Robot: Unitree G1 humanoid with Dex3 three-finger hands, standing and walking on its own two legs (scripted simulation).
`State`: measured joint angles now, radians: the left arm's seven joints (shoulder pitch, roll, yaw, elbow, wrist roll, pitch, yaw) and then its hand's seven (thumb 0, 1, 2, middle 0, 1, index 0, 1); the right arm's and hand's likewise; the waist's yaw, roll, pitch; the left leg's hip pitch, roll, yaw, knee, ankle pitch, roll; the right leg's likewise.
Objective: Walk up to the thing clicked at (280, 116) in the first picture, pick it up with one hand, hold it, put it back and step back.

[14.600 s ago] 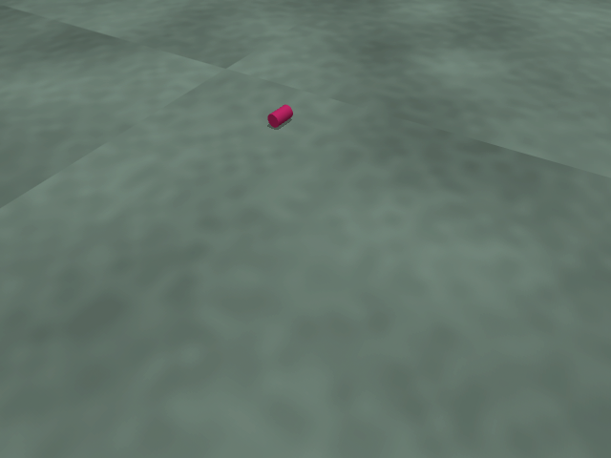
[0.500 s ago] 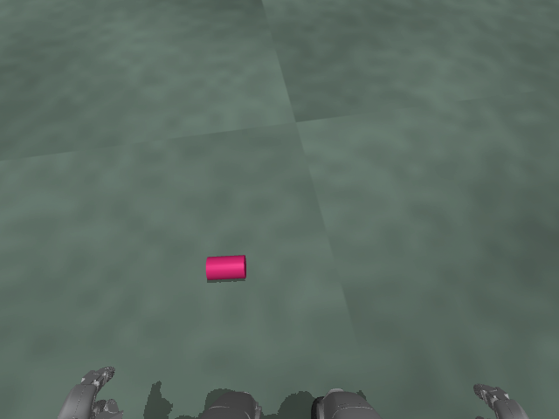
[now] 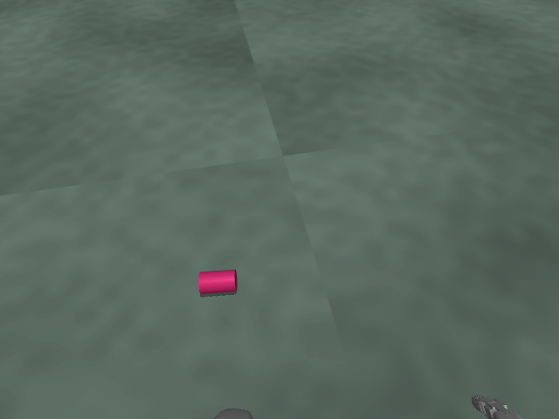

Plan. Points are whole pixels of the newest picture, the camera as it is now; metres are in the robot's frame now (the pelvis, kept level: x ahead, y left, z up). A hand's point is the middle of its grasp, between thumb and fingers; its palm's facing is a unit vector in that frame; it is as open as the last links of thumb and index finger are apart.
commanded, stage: walk up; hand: left
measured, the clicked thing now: (218, 281) +0.72 +0.30 -0.72
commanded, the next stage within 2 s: stand in 1.00 s
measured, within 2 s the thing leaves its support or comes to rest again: neither
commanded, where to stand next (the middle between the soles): +0.36 +0.01 m, yaw +6 degrees
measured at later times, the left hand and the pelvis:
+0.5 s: hand out of the picture +0.08 +0.28 -0.14, palm faces +0.06 -0.93 -0.37, open 7.4 cm; pelvis +0.00 +0.01 +0.01, yaw +3 degrees
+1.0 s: hand out of the picture +0.10 +0.28 -0.13, palm faces +0.10 -0.93 -0.34, open 7.4 cm; pelvis +0.02 +0.02 +0.02, yaw +4 degrees
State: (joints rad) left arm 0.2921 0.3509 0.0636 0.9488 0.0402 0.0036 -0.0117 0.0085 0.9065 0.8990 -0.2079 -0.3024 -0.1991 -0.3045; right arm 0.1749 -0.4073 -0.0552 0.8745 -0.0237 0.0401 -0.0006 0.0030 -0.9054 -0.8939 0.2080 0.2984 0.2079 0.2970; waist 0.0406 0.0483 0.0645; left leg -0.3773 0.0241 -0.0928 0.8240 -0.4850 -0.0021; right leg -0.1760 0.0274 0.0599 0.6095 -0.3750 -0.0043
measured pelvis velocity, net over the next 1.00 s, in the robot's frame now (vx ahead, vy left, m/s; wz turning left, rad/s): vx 0.02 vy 0.02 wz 0.07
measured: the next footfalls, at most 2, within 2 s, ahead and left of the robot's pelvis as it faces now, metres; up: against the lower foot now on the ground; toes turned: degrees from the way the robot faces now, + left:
left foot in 0.16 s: +0.05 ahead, +0.14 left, +0.00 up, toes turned +0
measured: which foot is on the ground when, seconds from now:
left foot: up 0.00-0.14, down 0.16-1.00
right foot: down 0.00-1.00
